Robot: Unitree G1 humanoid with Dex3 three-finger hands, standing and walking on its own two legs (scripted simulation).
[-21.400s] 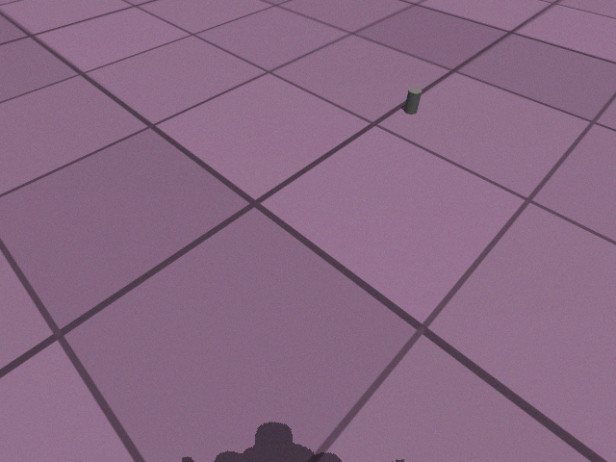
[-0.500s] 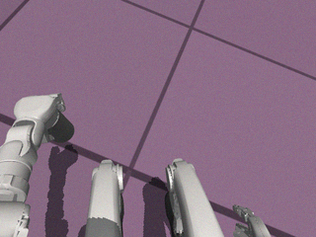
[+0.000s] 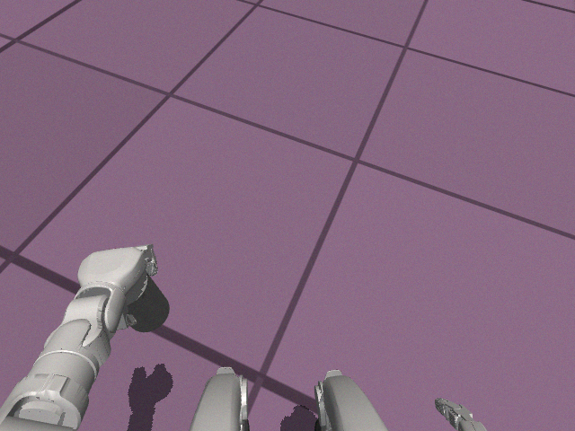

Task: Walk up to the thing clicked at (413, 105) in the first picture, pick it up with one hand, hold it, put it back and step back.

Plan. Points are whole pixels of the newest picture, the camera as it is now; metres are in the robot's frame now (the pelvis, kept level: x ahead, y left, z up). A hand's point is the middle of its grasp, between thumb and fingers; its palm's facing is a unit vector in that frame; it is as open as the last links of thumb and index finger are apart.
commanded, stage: lift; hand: left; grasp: from above
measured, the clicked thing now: (136, 299) +0.36 +0.25 -0.14
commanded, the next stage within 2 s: hold in 0.50 s
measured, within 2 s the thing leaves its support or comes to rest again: neither
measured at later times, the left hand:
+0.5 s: hand (126, 267) +0.35 +0.22 -0.01, palm faces -0.46 -0.08 -0.88, open 10.4 cm
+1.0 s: hand (119, 244) +0.36 +0.21 +0.04, palm faces -0.46 -0.06 -0.89, open 10.4 cm
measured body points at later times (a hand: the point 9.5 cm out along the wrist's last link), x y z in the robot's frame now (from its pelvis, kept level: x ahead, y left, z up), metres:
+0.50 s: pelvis +0.04 -0.01 +0.08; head +0.10 -0.01 +0.53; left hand +0.37 +0.22 +0.04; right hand +0.12 -0.27 -0.05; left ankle +0.07 +0.11 -0.62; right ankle +0.04 -0.14 -0.62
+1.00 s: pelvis +0.06 -0.01 +0.11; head +0.09 -0.02 +0.56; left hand +0.38 +0.21 +0.09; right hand +0.17 -0.27 -0.01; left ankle +0.07 +0.11 -0.62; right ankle +0.04 -0.14 -0.62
